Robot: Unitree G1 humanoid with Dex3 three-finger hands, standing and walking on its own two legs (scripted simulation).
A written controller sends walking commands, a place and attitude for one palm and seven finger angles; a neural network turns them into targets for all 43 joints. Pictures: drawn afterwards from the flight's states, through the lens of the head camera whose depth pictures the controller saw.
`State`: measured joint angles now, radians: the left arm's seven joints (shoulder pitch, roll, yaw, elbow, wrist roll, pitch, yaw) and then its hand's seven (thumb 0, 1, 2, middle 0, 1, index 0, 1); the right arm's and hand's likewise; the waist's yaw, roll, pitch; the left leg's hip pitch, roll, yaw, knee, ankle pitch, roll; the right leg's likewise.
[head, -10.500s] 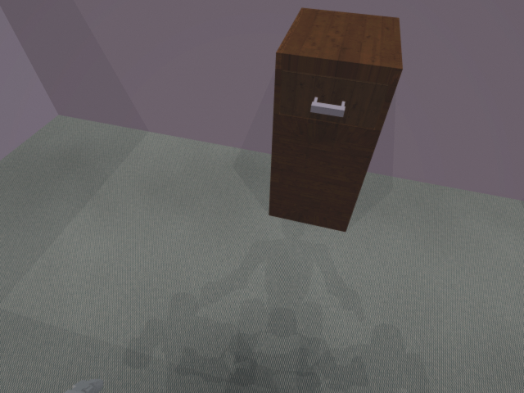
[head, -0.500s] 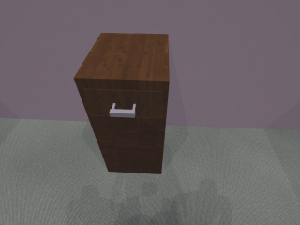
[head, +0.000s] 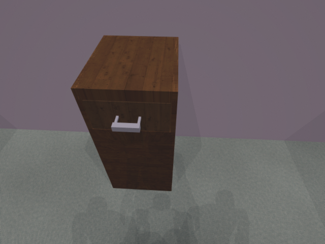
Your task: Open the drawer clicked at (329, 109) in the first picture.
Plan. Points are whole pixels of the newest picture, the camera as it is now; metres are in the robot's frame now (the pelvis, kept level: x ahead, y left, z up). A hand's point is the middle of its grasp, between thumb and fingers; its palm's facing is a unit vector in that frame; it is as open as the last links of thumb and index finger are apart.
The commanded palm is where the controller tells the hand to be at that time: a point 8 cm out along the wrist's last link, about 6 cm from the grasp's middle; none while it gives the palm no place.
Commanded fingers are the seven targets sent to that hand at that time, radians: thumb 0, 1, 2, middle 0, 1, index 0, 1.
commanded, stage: look again from close up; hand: left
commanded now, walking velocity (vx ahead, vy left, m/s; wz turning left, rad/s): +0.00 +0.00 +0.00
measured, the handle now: (127, 123) +0.56 +0.17 -0.09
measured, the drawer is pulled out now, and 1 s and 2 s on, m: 0.00 0.00 0.00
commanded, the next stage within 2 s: raise the hand with hooked fingers in 0.14 s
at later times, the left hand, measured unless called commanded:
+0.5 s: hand (91, 205) +0.22 +0.20 -0.03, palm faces -0.01 -0.43 -0.90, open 7.7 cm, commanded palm +0.14 +0.22 -0.03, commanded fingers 0.00 0.57 0.76 -0.22 -0.51 -0.22 -0.51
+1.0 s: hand (82, 192) +0.25 +0.23 -0.02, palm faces +0.07 -0.10 -0.99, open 10.5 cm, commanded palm +0.21 +0.23 +0.03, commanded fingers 0.00 -0.01 0.51 -0.27 -0.88 -0.27 -0.88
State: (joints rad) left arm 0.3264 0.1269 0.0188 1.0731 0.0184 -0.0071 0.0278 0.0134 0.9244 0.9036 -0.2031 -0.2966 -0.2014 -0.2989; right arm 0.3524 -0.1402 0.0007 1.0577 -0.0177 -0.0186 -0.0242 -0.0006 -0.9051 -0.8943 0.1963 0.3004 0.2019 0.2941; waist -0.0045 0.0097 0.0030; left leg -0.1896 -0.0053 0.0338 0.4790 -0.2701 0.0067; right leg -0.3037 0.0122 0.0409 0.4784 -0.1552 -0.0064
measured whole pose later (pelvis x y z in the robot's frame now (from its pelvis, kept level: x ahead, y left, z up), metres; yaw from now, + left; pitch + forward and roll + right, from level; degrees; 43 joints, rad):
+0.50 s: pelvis +0.02 +0.00 -0.02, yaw -1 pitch +4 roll +2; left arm 0.39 0.27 -0.07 0.07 0.74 -0.02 0.35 0.02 0.81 0.85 -0.21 -0.38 -0.21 -0.38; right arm 0.20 -0.27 -0.04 0.62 -0.04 -0.15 -0.02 0.01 -0.91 -0.89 0.20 0.30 0.20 0.29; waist 0.00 0.04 -0.09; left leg -0.36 -0.02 0.06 0.68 -0.39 0.00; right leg -0.51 0.01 0.08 0.74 -0.30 -0.02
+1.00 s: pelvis +0.04 +0.00 -0.04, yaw +1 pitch +9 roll +1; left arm 0.35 0.34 -0.06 -0.09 1.06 0.00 0.39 0.00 0.21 0.61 -0.27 -0.74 -0.27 -0.74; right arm 0.11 -0.16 0.05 0.53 -0.06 0.11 0.04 0.01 -0.90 -0.89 0.20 0.30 0.21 0.29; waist 0.08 0.03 -0.09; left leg -0.52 -0.01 0.02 0.87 -0.50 0.00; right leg -0.65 0.02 0.03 0.89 -0.40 -0.02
